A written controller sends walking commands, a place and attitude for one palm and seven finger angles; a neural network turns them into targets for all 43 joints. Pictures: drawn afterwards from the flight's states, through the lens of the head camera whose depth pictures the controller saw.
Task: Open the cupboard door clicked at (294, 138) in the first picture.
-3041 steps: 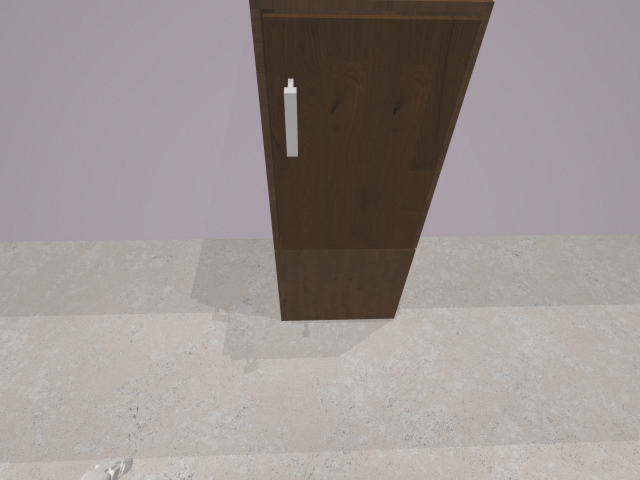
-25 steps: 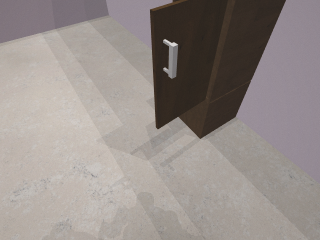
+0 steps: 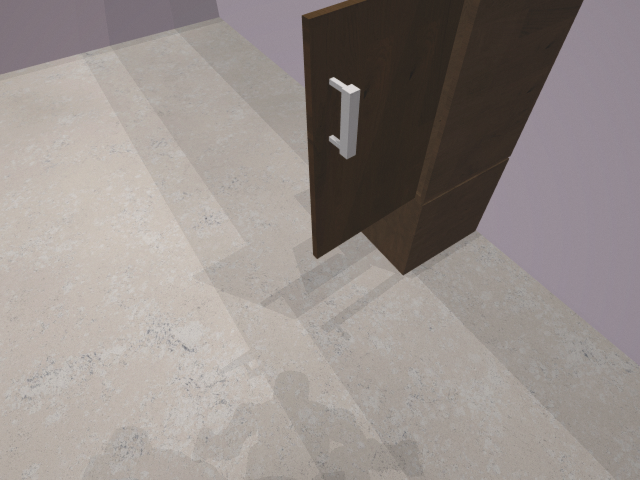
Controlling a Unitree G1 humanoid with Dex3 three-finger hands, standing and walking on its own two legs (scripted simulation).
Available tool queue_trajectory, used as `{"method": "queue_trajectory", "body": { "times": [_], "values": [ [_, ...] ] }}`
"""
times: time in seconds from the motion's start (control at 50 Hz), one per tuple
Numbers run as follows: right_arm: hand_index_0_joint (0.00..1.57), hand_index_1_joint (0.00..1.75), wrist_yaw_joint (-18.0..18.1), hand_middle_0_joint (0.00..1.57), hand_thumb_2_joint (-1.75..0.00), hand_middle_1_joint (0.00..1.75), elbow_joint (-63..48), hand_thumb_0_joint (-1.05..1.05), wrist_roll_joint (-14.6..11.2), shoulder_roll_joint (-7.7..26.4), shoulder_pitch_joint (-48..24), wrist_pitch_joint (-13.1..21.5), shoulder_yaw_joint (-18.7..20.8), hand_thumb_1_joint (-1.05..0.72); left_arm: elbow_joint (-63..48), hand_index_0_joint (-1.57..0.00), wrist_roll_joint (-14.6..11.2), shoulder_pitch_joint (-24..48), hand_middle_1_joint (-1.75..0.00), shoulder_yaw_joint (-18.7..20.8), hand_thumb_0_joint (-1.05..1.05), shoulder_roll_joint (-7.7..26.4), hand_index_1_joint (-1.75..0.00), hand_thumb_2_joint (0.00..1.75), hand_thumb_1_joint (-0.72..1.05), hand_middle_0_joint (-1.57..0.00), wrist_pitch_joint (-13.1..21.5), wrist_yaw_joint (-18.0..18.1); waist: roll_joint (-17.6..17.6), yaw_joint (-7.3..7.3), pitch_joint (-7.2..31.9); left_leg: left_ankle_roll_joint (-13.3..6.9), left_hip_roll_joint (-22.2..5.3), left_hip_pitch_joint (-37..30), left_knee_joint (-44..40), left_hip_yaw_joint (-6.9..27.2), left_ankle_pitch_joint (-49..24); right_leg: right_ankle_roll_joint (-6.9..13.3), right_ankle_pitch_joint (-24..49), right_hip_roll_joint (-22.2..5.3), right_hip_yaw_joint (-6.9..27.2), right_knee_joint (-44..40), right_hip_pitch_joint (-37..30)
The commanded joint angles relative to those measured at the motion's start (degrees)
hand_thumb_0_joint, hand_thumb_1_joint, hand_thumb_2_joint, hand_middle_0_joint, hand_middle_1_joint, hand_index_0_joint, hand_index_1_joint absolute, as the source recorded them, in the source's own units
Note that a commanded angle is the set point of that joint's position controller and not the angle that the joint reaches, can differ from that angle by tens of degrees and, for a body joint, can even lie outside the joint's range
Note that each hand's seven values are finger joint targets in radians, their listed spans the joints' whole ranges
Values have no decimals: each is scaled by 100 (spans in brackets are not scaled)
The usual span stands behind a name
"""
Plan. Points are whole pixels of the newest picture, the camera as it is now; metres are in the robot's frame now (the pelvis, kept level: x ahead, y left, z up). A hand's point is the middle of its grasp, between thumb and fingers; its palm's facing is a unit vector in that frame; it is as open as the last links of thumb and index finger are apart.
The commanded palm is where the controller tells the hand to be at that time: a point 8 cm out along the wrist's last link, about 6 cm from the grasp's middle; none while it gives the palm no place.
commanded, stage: look to check the result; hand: left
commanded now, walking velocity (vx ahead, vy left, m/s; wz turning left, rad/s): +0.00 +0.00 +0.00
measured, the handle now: (341, 118) +0.68 +0.00 +0.07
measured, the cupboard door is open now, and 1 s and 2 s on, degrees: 94 94 94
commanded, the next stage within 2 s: stand and wait in 0.30 s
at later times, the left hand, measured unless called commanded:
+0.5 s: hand out of the picture +0.12 +0.23 -0.15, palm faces -0.03 -0.94 -0.34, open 7.4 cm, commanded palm none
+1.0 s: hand out of the picture +0.10 +0.24 -0.16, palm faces -0.03 -0.95 -0.32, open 7.4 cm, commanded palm none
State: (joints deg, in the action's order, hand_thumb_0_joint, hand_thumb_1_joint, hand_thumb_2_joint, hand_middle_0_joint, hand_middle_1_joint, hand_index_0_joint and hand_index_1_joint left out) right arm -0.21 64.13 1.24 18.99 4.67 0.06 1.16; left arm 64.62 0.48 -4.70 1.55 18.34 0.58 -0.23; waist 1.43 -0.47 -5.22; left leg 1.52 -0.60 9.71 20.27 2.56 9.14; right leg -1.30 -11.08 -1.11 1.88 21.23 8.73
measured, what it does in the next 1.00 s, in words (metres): stands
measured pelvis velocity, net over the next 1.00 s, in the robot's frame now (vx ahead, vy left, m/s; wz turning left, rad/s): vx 0.02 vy -0.01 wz -0.01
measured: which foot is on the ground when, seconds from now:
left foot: down 0.00-1.00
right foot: down 0.00-1.00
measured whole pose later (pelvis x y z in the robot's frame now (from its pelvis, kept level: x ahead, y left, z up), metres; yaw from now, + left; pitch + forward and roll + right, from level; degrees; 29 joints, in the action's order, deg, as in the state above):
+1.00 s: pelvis +0.02 -0.01 +0.00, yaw -1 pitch -2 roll +0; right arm 0.0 64.9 1.0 18.3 5.9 0.0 0.6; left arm 64.5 0.3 -5.8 1.1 18.4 0.8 -0.2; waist 0.2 -0.7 -4.7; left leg 2.0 -1.6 6.7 18.3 2.0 10.0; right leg -0.8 -11.2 -0.3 2.3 18.5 5.7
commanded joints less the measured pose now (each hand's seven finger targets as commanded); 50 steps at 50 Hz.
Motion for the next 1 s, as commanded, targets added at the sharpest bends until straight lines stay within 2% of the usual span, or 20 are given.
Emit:
{"method": "queue_trajectory", "body": {
  "times": [0.0, 0.22, 0.3, 0.36, 0.42, 0.46, 0.5, 0.56, 0.74, 0.86, 0.98],
  "values": [
    [20, 30, 82, 20, -90, 30, -304, 0, -18, 1094, -80, 97, 199, -90, -310, -20, 18, 184, -30, 192, 0, 1198, -30, 90, 90, -20, 142, 95, -146, -25, 710, -208, -525, -341, -290, 301, -588, 312, 575, -498, 366, -388, -59],
    [20, 30, 96, 20, -90, 30, -304, 0, -24, 1133, -83, 114, 169, -90, -355, -20, 4, 164, -30, 183, 0, 1245, -30, 90, 90, -20, 170, 112, -156, -11, 931, -183, -555, -524, -243, 225, -1056, 320, 1264, -524, 349, -327, -329],
    [20, 30, 98, 20, -90, 30, -302, 0, -25, 1121, -77, 113, 164, -90, -357, -20, 5, 168, -30, 180, 0, 1239, -30, 90, 90, -20, 165, 113, -108, -3, 839, -177, -550, -512, -267, 215, -1061, 320, 1276, -527, 343, -348, -325],
    [20, 30, 103, 20, -90, 30, -312, 0, -35, 1119, -68, 113, 163, -90, -372, -20, 9, 123, -30, 192, 0, 1232, -30, 90, 90, -20, 173, 115, -219, 8, 835, -185, -555, -553, -265, 194, -1003, 317, 1240, -514, 343, -404, -310],
    [20, 30, 104, 20, -90, 30, -288, 0, -26, 1099, -63, 113, 163, -90, -366, -20, 4, 146, -30, 186, 0, 1227, -30, 90, 90, -20, 169, 114, -80, -5, 775, -168, -545, -532, -295, 181, -998, 324, 1262, -521, 378, -405, -311],
    [20, 30, 110, 20, -90, 30, -307, 0, -32, 1106, -42, 118, 164, -90, -372, -20, 9, 112, -30, 195, 0, 1225, -30, 90, 90, -20, 181, 115, -181, 6, 854, -179, -559, -589, -265, 175, -1069, 327, 1365, -514, 355, -409, -359],
    [20, 30, 110, 20, -90, 30, -287, 0, -26, 1092, -28, 116, 160, -90, -362, -20, 3, 137, -30, 180, 0, 1221, -30, 90, 90, -20, 171, 115, -126, -11, 785, -166, -559, -563, -293, 168, -1075, 321, 1380, -516, 359, -395, -338],
    [20, 30, 111, 20, -90, 30, -303, 0, -38, 1099, -19, 112, 156, -90, -365, -20, 3, 99, -30, 189, 0, 1225, -30, 90, 90, -20, 179, 113, -207, 4, 767, -172, -557, -566, -308, 167, -957, 323, 1260, -504, 371, -459, -326],
    [20, 30, 114, 20, -90, 30, -275, 0, -32, 1067, 8, 111, 161, -90, -349, -20, -4, 81, -30, 166, 0, 1186, -30, 90, 90, -20, 169, 107, -77, -16, 701, -162, -554, -557, -341, 164, -878, 318, 1147, -502, 397, -492, -300],
    [20, 30, 119, 20, -90, 30, -269, 0, -47, 1065, 20, 114, 157, -90, -329, -20, -1, 4, -30, 170, 0, 1191, -30, 90, 90, -20, 175, 107, -183, 9, 758, -180, -558, -613, -330, 169, -881, 307, 1116, -501, 367, -514, -309],
    [20, 30, 115, 20, -90, 30, -246, 0, -40, 1053, 26, 111, 168, -90, -307, -20, 1, 31, -30, 159, 0, 1175, -30, 90, 90, -20, 159, 101, -116, -14, 641, -173, -552, -523, -378, 181, -713, 300, 880, -499, 382, -550, -242]
  ]
}}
